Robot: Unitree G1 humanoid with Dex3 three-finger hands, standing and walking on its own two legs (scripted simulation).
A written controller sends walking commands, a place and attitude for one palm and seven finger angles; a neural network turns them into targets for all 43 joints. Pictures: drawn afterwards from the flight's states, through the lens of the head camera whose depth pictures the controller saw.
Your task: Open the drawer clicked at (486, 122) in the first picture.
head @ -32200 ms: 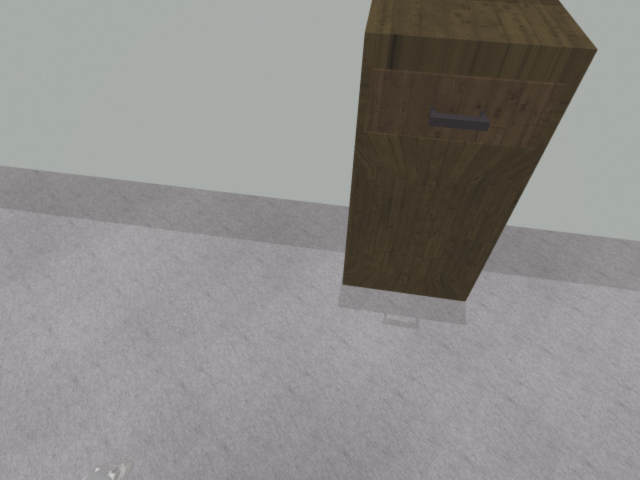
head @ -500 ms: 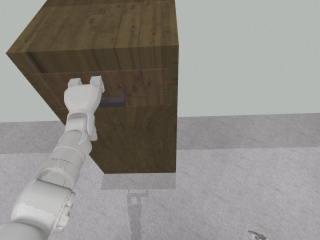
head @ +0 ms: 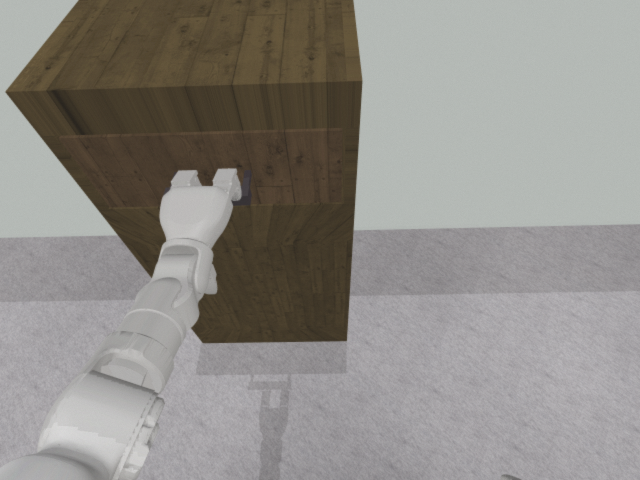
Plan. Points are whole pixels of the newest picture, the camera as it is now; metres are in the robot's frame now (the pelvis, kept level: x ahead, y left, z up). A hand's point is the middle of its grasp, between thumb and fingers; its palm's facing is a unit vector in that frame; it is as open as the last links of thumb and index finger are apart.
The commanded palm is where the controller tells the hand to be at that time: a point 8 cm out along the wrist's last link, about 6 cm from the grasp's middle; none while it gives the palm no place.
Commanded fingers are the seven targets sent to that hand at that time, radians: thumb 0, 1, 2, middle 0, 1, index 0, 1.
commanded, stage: lower the fingers behind the handle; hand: left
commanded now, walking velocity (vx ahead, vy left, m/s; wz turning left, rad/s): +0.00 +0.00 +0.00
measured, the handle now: (210, 186) +0.54 +0.18 +0.02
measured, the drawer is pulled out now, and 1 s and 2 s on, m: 0.00 0.00 0.00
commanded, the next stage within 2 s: lift the fingers back up to retry in 0.76 s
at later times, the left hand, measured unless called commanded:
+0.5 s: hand (209, 228) +0.45 +0.17 +0.03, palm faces +0.04 -0.01 -1.00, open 13.6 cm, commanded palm +0.42 +0.18 +0.05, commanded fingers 0.00 -0.50 0.30 -0.30 -1.20 -0.30 -1.20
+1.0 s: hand (209, 227) +0.45 +0.17 +0.03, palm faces +0.02 -0.01 -1.00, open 13.5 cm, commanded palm +0.42 +0.18 +0.08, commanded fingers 0.00 -0.50 0.30 -0.30 -1.20 -0.30 -1.20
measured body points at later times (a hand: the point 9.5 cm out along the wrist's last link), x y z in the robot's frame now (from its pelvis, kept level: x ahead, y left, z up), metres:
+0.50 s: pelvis -0.02 +0.00 -0.01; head +0.05 -0.01 +0.44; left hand +0.44 +0.16 +0.08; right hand +0.02 -0.28 -0.14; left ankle -0.02 +0.10 -0.72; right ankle +0.01 -0.09 -0.72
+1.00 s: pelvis -0.02 +0.01 -0.01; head +0.05 -0.01 +0.44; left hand +0.44 +0.16 +0.09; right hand +0.04 -0.26 -0.14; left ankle -0.02 +0.10 -0.72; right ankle +0.01 -0.09 -0.72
